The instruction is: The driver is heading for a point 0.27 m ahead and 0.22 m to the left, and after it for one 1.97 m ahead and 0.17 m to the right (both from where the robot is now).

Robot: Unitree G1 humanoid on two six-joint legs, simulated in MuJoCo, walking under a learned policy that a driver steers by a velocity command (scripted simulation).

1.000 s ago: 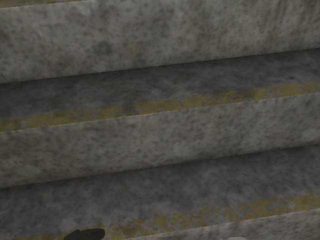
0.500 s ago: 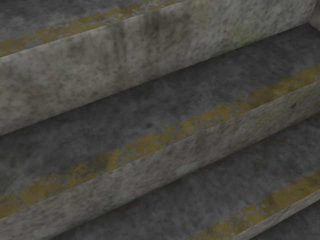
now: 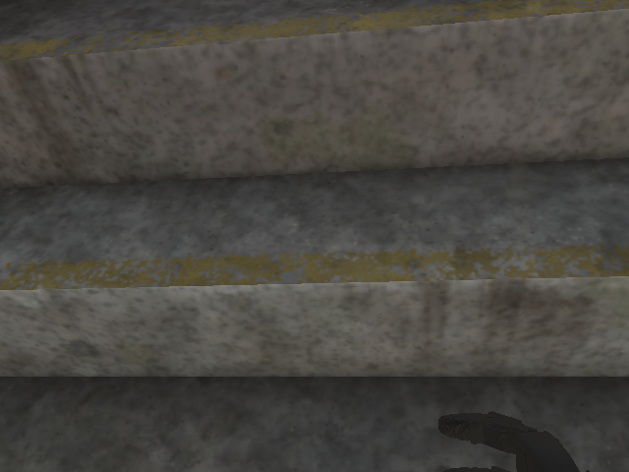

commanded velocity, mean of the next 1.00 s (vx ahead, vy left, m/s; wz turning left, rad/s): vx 0.09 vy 0.00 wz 0.85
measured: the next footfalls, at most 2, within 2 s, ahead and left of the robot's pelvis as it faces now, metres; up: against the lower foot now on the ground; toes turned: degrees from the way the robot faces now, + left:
right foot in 0.36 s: +0.19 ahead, -0.21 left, +0.23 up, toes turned +28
left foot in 0.84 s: +0.03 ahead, +0.09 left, +0.25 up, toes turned +47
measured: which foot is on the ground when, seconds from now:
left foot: down 0.00-0.36, up 0.38-0.82, down 0.84-0.92, up 0.94-1.00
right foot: down 0.00-0.06, up 0.08-0.34, down 0.36-1.00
